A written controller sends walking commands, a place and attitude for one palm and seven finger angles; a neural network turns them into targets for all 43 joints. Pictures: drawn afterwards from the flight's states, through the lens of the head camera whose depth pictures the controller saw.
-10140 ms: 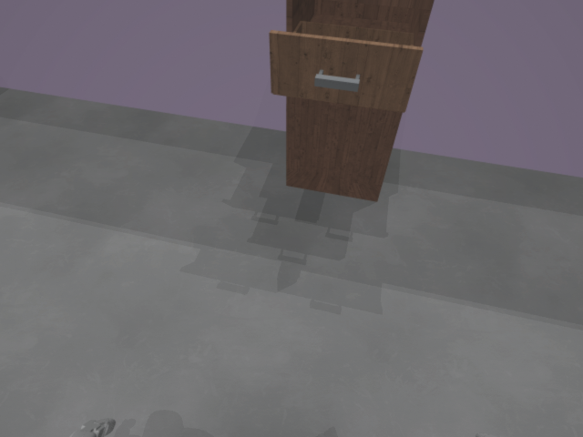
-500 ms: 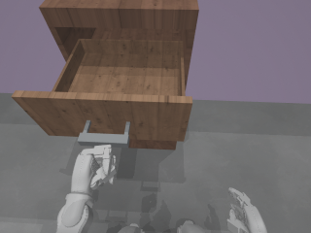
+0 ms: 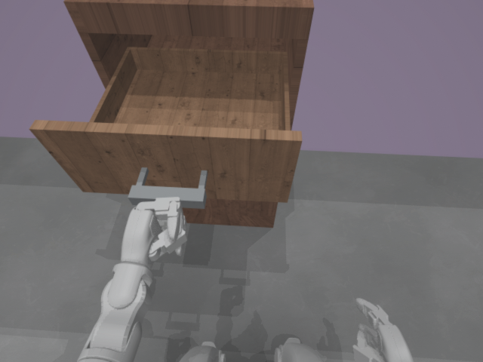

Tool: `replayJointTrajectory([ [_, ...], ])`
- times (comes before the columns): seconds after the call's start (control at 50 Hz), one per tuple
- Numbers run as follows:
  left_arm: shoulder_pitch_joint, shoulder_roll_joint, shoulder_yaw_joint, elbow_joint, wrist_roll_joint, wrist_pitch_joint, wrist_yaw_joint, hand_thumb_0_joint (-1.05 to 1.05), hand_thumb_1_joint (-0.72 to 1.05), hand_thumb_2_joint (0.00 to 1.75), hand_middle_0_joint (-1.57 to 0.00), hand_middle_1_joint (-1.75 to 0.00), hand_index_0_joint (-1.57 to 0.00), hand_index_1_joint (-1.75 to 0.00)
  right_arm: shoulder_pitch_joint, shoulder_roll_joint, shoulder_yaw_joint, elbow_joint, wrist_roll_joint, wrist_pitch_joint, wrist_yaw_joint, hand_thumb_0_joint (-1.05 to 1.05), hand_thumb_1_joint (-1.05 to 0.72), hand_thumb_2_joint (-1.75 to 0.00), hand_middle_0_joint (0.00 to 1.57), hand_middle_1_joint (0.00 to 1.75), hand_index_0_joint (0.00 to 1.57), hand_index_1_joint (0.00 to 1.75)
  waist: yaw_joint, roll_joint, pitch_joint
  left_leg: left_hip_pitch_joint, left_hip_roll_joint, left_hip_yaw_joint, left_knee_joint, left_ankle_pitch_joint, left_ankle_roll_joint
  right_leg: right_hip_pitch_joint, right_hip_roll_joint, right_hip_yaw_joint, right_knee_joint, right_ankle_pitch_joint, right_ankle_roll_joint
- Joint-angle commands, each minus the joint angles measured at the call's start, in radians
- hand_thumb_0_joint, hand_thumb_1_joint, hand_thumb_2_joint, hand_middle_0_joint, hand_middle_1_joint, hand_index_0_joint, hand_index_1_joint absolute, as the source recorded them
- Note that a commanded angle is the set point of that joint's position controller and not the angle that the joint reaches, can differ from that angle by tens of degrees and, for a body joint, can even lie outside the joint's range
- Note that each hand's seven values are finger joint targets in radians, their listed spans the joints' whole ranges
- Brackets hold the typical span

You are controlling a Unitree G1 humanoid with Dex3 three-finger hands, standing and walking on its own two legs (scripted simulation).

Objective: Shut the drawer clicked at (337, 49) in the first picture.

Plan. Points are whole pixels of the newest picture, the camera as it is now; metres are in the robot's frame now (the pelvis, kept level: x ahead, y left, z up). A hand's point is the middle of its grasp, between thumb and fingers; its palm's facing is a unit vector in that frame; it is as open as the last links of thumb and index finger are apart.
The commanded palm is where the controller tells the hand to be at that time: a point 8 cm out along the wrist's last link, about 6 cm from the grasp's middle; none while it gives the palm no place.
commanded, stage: push the drawer shut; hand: left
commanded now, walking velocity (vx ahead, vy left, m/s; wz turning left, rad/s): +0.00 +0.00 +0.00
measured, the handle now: (171, 185) +0.39 +0.14 +0.06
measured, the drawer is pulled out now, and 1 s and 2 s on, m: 0.27 0.13 0.01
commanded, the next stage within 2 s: none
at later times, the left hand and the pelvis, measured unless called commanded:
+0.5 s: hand (187, 199) +0.37 +0.11 +0.05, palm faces -0.05 -1.00 -0.04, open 3.1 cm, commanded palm +0.36 +0.16 +0.06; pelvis -0.01 +0.01 +0.00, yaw -1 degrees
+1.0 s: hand (198, 162) +0.45 +0.10 +0.05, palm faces -0.03 -1.00 -0.04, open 3.1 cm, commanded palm +0.43 +0.15 +0.06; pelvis -0.01 +0.01 +0.00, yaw -2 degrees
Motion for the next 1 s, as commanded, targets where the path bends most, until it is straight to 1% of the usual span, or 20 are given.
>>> replayJointTrajectory([
  [0.0, -0.372, 0.043, 0.034, -0.192, -0.012, -0.075, 0.017, 0.00, 0.90, 0.90, -1.40, -1.60, -1.40, -1.60, -0.018, -0.120, -0.054, -0.122, 0.002, -0.048, -0.006, 0.00, -0.90, -0.90, 0.20, 0.30, 0.20, 0.30, -0.052, -0.027, -0.296, 0.103, 0.018, -0.052, -0.152, 0.231, -0.012, 0.220, -0.012, 0.093, -0.143, 0.192, 0.027],
  [0.04, -0.371, 0.064, 0.056, -0.137, -0.008, -0.074, 0.021, 0.00, 0.90, 0.90, -1.40, -1.60, -1.40, -1.60, -0.011, -0.127, -0.055, -0.117, 0.001, -0.043, -0.006, 0.00, -0.90, -0.90, 0.20, 0.30, 0.20, 0.30, -0.048, -0.072, -0.289, 0.087, 0.019, -0.052, -0.160, 0.224, -0.009, 0.233, -0.009, 0.095, -0.151, 0.182, 0.028],
  [0.12, -0.467, 0.061, 0.061, -0.095, -0.006, -0.087, 0.025, 0.00, 0.90, 0.90, -1.40, -1.60, -1.40, -1.60, -0.010, -0.124, -0.056, -0.106, 0.003, -0.037, -0.005, 0.00, -0.90, -0.90, 0.20, 0.30, 0.20, 0.30, -0.049, -0.033, -0.303, 0.097, 0.016, -0.046, -0.166, 0.213, -0.013, 0.235, -0.012, 0.100, -0.153, 0.178, 0.026],
  [0.26, -0.531, 0.103, 0.128, 0.024, -0.012, -0.105, 0.029, 0.00, 0.90, 0.90, -1.40, -1.60, -1.40, -1.60, 0.012, -0.130, -0.057, -0.086, -0.001, -0.025, -0.003, 0.00, -0.90, -0.90, 0.20, 0.30, 0.20, 0.30, -0.047, -0.082, -0.300, 0.065, 0.014, -0.037, -0.176, 0.209, -0.010, 0.269, -0.010, 0.111, -0.167, 0.189, 0.028],
  [0.3, -0.566, 0.106, 0.136, 0.037, -0.015, -0.116, 0.030, 0.00, 0.90, 0.90, -1.40, -1.60, -1.40, -1.60, 0.014, -0.131, -0.059, -0.083, -0.001, -0.023, -0.001, 0.00, -0.90, -0.90, 0.20, 0.30, 0.20, 0.30, -0.044, -0.047, -0.305, 0.072, 0.013, -0.032, -0.179, 0.206, -0.013, 0.266, -0.011, 0.113, -0.168, 0.188, 0.026],
  [0.34, -0.610, 0.118, 0.140, 0.052, -0.010, -0.125, 0.032, 0.00, 0.90, 0.90, -1.40, -1.60, -1.40, -1.60, 0.025, -0.134, -0.060, -0.073, -0.002, -0.019, -0.002, 0.00, -0.90, -0.90, 0.20, 0.30, 0.20, 0.30, -0.053, -0.041, -0.313, 0.085, 0.016, -0.038, -0.177, 0.219, -0.013, 0.252, -0.006, 0.107, -0.160, 0.199, 0.025],
  [0.36, -0.631, 0.096, 0.120, 0.071, -0.005, -0.128, 0.030, 0.00, 0.90, 0.90, -1.40, -1.60, -1.40, -1.60, 0.028, -0.132, -0.060, -0.070, -0.002, -0.018, 0.000, 0.00, -0.90, -0.90, 0.20, 0.30, 0.20, 0.30, -0.059, -0.015, -0.311, 0.099, 0.017, -0.040, -0.179, 0.223, -0.015, 0.232, -0.005, 0.101, -0.155, 0.199, 0.024],
  [0.4, -0.664, 0.105, 0.141, 0.118, -0.012, -0.131, 0.034, 0.00, 0.90, 0.90, -1.40, -1.60, -1.40, -1.60, 0.040, -0.135, -0.063, -0.057, -0.004, -0.016, 0.001, 0.00, -0.90, -0.90, 0.20, 0.30, 0.20, 0.30, -0.065, -0.051, -0.314, 0.086, 0.017, -0.039, -0.171, 0.216, -0.014, 0.233, -0.004, 0.106, -0.159, 0.197, 0.028],
  [0.46, -0.716, 0.123, 0.155, 0.147, -0.001, -0.146, 0.037, 0.00, 0.90, 0.90, -1.40, -1.60, -1.40, -1.60, 0.052, -0.140, -0.066, -0.048, -0.005, -0.013, 0.002, 0.00, -0.90, -0.90, 0.20, 0.30, 0.20, 0.30, -0.066, -0.033, -0.338, 0.089, 0.016, -0.041, -0.173, 0.221, -0.014, 0.232, -0.002, 0.106, -0.151, 0.202, 0.026],
  [0.48, -0.760, 0.101, 0.133, 0.155, -0.001, -0.148, 0.035, 0.00, 0.90, 0.90, -1.40, -1.60, -1.40, -1.60, 0.053, -0.137, -0.065, -0.044, -0.005, -0.012, 0.002, 0.00, -0.90, -0.90, 0.20, 0.30, 0.20, 0.30, -0.081, -0.018, -0.334, 0.103, 0.018, -0.041, -0.171, 0.226, -0.014, 0.212, -0.002, 0.102, -0.150, 0.207, 0.027],
  [0.5, -0.771, 0.118, 0.154, 0.179, -0.001, -0.149, 0.038, 0.00, 0.90, 0.90, -1.40, -1.60, -1.40, -1.60, 0.062, -0.141, -0.067, -0.038, -0.006, -0.010, 0.002, 0.00, -0.90, -0.90, 0.20, 0.30, 0.20, 0.30, -0.076, -0.025, -0.341, 0.095, 0.017, -0.041, -0.168, 0.227, -0.015, 0.217, -0.001, 0.104, -0.148, 0.207, 0.026],
  [0.54, -0.806, 0.138, 0.172, 0.245, -0.001, -0.148, 0.039, 0.00, 0.90, 0.90, -1.40, -1.60, -1.40, -1.60, 0.073, -0.146, -0.067, -0.026, -0.005, -0.005, -0.001, 0.00, -0.90, -0.90, 0.20, 0.30, 0.20, 0.30, -0.092, -0.084, -0.318, 0.063, 0.019, -0.040, -0.167, 0.204, -0.010, 0.215, 0.002, 0.107, -0.159, 0.191, 0.032],
  [0.6, -0.916, 0.134, 0.165, 0.267, 0.008, -0.161, 0.040, 0.00, 0.90, 0.90, -1.40, -1.60, -1.40, -1.60, 0.085, -0.144, -0.065, -0.018, -0.007, -0.004, 0.001, 0.00, -0.90, -0.90, 0.20, 0.30, 0.20, 0.30, -0.096, -0.014, -0.346, 0.084, 0.016, -0.044, -0.171, 0.205, -0.014, 0.195, 0.002, 0.106, -0.147, 0.188, 0.027],
  [0.64, -0.906, 0.157, 0.197, 0.299, 0.013, -0.166, 0.046, 0.00, 0.90, 0.90, -1.40, -1.60, -1.40, -1.60, 0.101, -0.150, -0.070, -0.015, -0.012, 0.000, 0.003, 0.00, -0.90, -0.90, 0.20, 0.30, 0.20, 0.30, -0.090, -0.014, -0.388, 0.105, 0.018, -0.046, -0.165, 0.248, -0.014, 0.198, 0.006, 0.099, -0.135, 0.222, 0.026],
  [0.66, -0.914, 0.141, 0.187, 0.328, 0.014, -0.164, 0.044, 0.00, 0.90, 0.90, -1.40, -1.60, -1.40, -1.60, 0.107, -0.148, -0.069, -0.013, -0.013, 0.002, 0.005, 0.00, -0.90, -0.90, 0.20, 0.30, 0.20, 0.30, -0.097, -0.022, -0.392, 0.101, 0.017, -0.044, -0.161, 0.250, -0.014, 0.198, 0.006, 0.102, -0.137, 0.228, 0.028],
  [0.68, -0.958, 0.149, 0.195, 0.341, 0.011, -0.166, 0.045, 0.00, 0.90, 0.90, -1.40, -1.60, -1.40, -1.60, 0.116, -0.148, -0.070, -0.005, -0.014, 0.003, 0.005, 0.00, -0.90, -0.90, 0.20, 0.30, 0.20, 0.30, -0.106, -0.042, -0.388, 0.090, 0.019, -0.045, -0.159, 0.251, -0.014, 0.199, 0.006, 0.102, -0.136, 0.234, 0.030],
  [0.7, -0.959, 0.154, 0.201, 0.353, 0.015, -0.170, 0.044, 0.00, 0.90, 0.90, -1.40, -1.60, -1.40, -1.60, 0.123, -0.148, -0.071, -0.005, -0.014, 0.005, 0.007, 0.00, -0.90, -0.90, 0.20, 0.30, 0.20, 0.30, -0.097, -0.032, -0.390, 0.088, 0.018, -0.042, -0.161, 0.261, -0.015, 0.206, 0.008, 0.103, -0.133, 0.245, 0.027],
  [0.78, -1.015, 0.154, 0.211, 0.432, 0.022, -0.176, 0.047, 0.00, 0.90, 0.90, -1.40, -1.60, -1.40, -1.60, 0.142, -0.151, -0.071, 0.002, -0.018, 0.016, 0.014, 0.00, -0.90, -0.90, 0.20, 0.30, 0.20, 0.30, -0.112, -0.043, -0.372, 0.073, 0.017, -0.039, -0.155, 0.249, -0.012, 0.183, 0.012, 0.102, -0.137, 0.235, 0.028],
  [0.86, -1.066, 0.192, 0.245, 0.484, 0.036, -0.191, 0.048, 0.00, 0.90, 0.90, -1.40, -1.60, -1.40, -1.60, 0.173, -0.156, -0.074, 0.008, -0.026, 0.025, 0.017, 0.00, -0.90, -0.90, 0.20, 0.30, 0.20, 0.30, -0.114, -0.030, -0.407, 0.083, 0.017, -0.041, -0.149, 0.270, -0.012, 0.177, 0.015, 0.102, -0.125, 0.251, 0.027],
  [0.98, -1.160, 0.189, 0.241, 0.521, 0.046, -0.211, 0.045, 0.00, 0.90, 0.90, -1.40, -1.60, -1.40, -1.60, 0.207, -0.157, -0.078, 0.016, -0.033, 0.040, 0.025, 0.00, -0.90, -0.90, 0.20, 0.30, 0.20, 0.30, -0.131, -0.006, -0.439, 0.107, 0.021, -0.044, -0.139, 0.308, -0.012, 0.153, 0.019, 0.100, -0.112, 0.280, 0.026],
])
